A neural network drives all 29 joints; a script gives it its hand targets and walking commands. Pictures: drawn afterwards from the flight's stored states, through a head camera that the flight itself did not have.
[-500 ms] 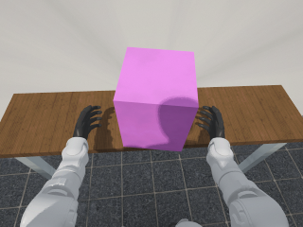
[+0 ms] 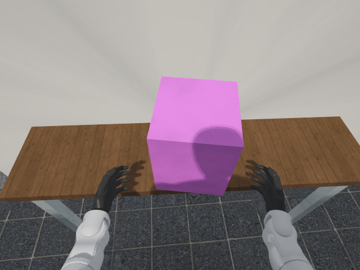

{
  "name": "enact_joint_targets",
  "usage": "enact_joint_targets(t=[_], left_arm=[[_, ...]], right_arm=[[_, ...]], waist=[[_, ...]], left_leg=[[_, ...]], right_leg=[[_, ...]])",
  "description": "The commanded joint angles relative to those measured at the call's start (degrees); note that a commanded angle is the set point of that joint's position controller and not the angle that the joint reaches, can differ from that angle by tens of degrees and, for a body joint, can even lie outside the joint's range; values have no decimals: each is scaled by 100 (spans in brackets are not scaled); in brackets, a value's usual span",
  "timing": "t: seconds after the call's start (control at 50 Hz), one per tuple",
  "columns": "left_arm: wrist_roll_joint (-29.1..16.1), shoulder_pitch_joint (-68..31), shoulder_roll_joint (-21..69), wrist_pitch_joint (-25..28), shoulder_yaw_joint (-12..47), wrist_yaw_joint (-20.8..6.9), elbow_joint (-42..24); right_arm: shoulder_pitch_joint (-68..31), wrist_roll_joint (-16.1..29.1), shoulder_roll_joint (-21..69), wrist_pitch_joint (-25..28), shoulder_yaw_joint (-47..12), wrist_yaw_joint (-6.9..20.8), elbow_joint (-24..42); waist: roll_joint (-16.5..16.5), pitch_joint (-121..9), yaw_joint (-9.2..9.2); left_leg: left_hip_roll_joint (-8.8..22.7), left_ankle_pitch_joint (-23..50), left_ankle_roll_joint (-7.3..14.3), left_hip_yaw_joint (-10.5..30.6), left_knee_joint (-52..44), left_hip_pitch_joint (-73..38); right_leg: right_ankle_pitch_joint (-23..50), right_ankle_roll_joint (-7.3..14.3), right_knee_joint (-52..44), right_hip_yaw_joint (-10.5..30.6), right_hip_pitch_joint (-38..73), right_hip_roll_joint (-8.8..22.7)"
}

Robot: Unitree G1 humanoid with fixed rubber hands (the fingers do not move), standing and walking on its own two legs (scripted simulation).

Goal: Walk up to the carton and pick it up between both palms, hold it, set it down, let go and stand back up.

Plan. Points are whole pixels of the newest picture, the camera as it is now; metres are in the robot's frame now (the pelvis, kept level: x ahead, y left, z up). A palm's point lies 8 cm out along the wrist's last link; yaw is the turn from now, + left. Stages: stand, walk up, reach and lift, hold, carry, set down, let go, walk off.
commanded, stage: set down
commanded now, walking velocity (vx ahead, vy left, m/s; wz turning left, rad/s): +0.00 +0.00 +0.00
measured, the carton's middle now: (193, 138) +0.45 -0.03 -0.02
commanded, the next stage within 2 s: let go in 1.78 s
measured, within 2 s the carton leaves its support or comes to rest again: neither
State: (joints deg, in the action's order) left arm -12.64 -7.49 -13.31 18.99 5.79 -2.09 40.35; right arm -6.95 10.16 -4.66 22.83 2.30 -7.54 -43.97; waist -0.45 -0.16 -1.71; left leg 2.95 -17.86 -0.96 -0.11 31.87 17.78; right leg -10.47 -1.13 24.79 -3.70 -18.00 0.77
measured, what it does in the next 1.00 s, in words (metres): stands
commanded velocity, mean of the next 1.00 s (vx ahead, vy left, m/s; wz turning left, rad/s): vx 0.00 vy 0.00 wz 0.00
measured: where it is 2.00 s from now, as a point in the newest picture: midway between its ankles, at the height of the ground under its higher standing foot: outside the picture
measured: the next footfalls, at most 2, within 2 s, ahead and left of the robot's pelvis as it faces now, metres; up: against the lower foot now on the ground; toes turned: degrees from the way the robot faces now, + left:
none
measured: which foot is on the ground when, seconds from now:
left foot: down 0.00-1.00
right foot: down 0.00-1.00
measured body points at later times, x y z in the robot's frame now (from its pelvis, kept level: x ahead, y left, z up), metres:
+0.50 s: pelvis -0.02 +0.00 +0.00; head -0.02 +0.01 +0.45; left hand +0.20 +0.20 -0.03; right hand +0.19 -0.21 -0.02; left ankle -0.02 +0.12 -0.74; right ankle +0.02 -0.14 -0.74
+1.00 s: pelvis +0.00 +0.00 +0.00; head +0.00 +0.00 +0.45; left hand +0.20 +0.21 -0.04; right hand +0.19 -0.21 -0.04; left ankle -0.02 +0.12 -0.74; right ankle +0.02 -0.14 -0.74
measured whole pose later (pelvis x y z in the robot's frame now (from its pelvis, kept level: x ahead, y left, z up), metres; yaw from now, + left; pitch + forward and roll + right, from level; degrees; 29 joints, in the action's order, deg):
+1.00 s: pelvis +0.00 +0.00 +0.00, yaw -2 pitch -4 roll -1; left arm -12.3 12.2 -16.1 9.1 6.5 -0.6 24.8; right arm 13.2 5.2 -2.1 14.1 3.0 -5.0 -27.8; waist 0.3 4.3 1.2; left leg 2.4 -16.6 -0.8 -2.5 26.5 5.7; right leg -11.0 -0.9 24.2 -1.2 -9.0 1.0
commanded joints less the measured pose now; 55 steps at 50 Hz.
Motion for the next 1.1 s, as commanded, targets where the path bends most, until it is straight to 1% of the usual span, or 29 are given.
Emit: enact_joint_targets(t=[0.0,0.02,0.06,0.08,0.16,0.22,0.24,0.26,0.32,0.34,0.36,0.38,0.4,0.44,0.46,0.52,0.62,0.68,0.7,0.72,0.76,0.78,0.8,0.9,0.92,0.94,0.98,1.0,1.08], left_arm=[[-13,-1222,-692,253,-235,-14,-1220],[-39,-926,-655,238,-214,-14,-1296],[-73,-1212,-699,209,-156,36,-1345],[-92,-909,-674,216,-124,75,-1456],[-107,-278,-621,199,-85,97,-1758],[-25,243,-585,207,-90,101,-2013],[-55,-128,-632,164,-84,74,-1886],[0,336,-593,158,-84,95,-2173],[-49,268,-622,66,-15,121,-2227],[-25,543,-591,31,-20,138,-2332],[-99,379,-647,-4,9,139,-2285],[-91,546,-671,-8,-2,160,-2424],[-108,449,-688,-20,15,187,-2539],[-158,549,-721,-40,21,226,-2615],[-217,416,-783,-59,73,202,-2553],[-202,914,-748,-113,10,223,-2724],[-168,799,-824,-259,14,244,-2732],[-97,717,-891,-429,-67,251,-2639],[-71,769,-815,-546,-57,247,-2461],[-100,718,-873,-516,-91,267,-2628],[-94,764,-906,-548,-138,248,-2560],[-45,740,-906,-585,-181,247,-2457],[2,737,-861,-625,-150,287,-2520],[8,1164,-948,-628,-250,158,-2503],[42,1260,-929,-637,-281,143,-2566],[38,1456,-1016,-566,-354,116,-2790],[173,1763,-894,-675,-348,48,-2517],[205,1840,-866,-673,-339,33,-2678],[279,2112,-888,-704,-406,31,-2880]], right_arm=[[-1196,-54,-551,394,188,3,1300],[-917,10,-506,382,103,23,1403],[-1108,-24,-517,277,205,59,1392],[-832,-24,-520,257,202,81,1546],[-263,1,-507,186,147,122,1801],[234,38,-470,175,121,156,1930],[-122,-25,-453,134,168,143,1908],[346,-7,-379,123,141,139,1988],[262,-116,-378,-6,203,158,2146],[585,-84,-333,-27,182,168,2308],[360,-144,-371,-74,259,174,2402],[589,-208,-300,-102,237,174,2504],[565,-219,-277,-146,276,177,2599],[700,-244,-255,-218,277,205,2805],[658,-295,-135,-271,280,179,2886],[1121,-288,-164,-352,228,206,3092],[1104,-408,-24,-502,283,208,3176],[1017,-447,10,-587,293,206,3159],[1047,-514,-25,-671,292,222,2959],[1022,-499,-43,-638,292,229,3120],[1111,-540,18,-637,273,224,3088],[1072,-559,-11,-654,266,245,2950],[990,-552,-118,-654,273,288,2843],[1380,-551,-78,-501,214,244,2736],[1449,-517,-102,-439,199,243,2656],[1620,-452,-77,-338,134,218,2874],[1760,-466,-125,-287,113,226,2436],[1792,-429,-189,-243,131,233,2424],[1948,-416,-279,-58,163,279,2404]], waist=[[-200,-1889,-14],[-113,-1712,55],[-250,-1580,20],[-216,-1535,38],[-174,-1540,69],[-276,-1350,94],[-281,-1277,47],[-332,-1136,82],[-340,-814,79],[-336,-774,117],[-286,-727,84],[-169,-665,81],[-205,-666,81],[-138,-531,151],[-66,-476,76],[16,-351,201],[-212,-72,208],[-316,-26,278],[-316,99,265],[-318,-50,297],[-120,-95,273],[-150,-58,289],[-295,-117,320],[25,-361,240],[-57,-444,269],[1,-598,293],[-80,-422,247],[-179,-439,242],[-189,-433,258]], left_leg=[[-408,2329,-375,40,-301,-485],[-406,2284,-351,50,-350,-538],[-394,1934,-343,42,-426,-460],[-380,1854,-331,47,-482,-553],[-371,2067,-339,54,-496,-672],[-371,2239,-363,86,-538,-762],[-380,2032,-353,62,-551,-590],[-363,1996,-355,75,-643,-701],[-351,1434,-299,53,-786,-462],[-346,1394,-296,46,-860,-535],[-332,1171,-263,38,-866,-411],[-322,1030,-224,33,-916,-412],[-315,920,-217,32,-946,-337],[-312,611,-151,16,-1024,-207],[-303,359,-91,5,-1068,-82],[-252,342,-63,-12,-1180,-175],[-178,-479,31,-1,-1390,155],[-164,-683,52,-40,-1455,320],[-175,-674,28,-58,-1475,279],[-155,-591,38,-64,-1449,303],[-162,-534,81,-91,-1411,234],[-176,-501,56,-112,-1417,200],[-166,-362,14,-109,-1427,135],[-282,724,-60,-232,-1150,-326],[-298,992,-92,-231,-1097,-478],[-321,1346,-107,-259,-1028,-553],[-330,1794,-187,-242,-991,-689],[-342,1996,-224,-237,-977,-775],[-329,2384,-279,-237,-967,-972]], right_leg=[[1592,172,-11,392,1618,-291],[1595,174,-30,390,1665,-287],[1175,220,-54,404,1564,-281],[1133,233,-90,396,1578,-280],[1287,264,-91,431,1715,-295],[1338,299,-139,459,1747,-307],[1125,296,-131,483,1641,-300],[1148,300,-203,476,1728,-285],[676,322,-242,551,1641,-251],[642,331,-294,550,1712,-255],[455,335,-256,554,1631,-247],[372,320,-277,566,1686,-233],[288,324,-279,589,1703,-212],[13,334,-286,613,1674,-182],[-91,309,-267,651,1666,-129],[-134,318,-320,648,1767,-123],[-580,297,-286,679,1799,-63],[-671,257,-259,671,1907,-75],[-706,270,-286,668,1843,-76],[-624,266,-235,656,1917,-86],[-535,234,-242,667,1907,-74],[-615,243,-275,664,1867,-85],[-565,273,-254,646,1839,-121],[194,221,-372,675,1878,-109],[340,224,-384,681,1851,-130],[687,209,-375,681,1973,-145],[1006,198,-438,659,1989,-188],[1119,211,-469,642,1962,-211],[1320,232,-576,600,1914,-267]])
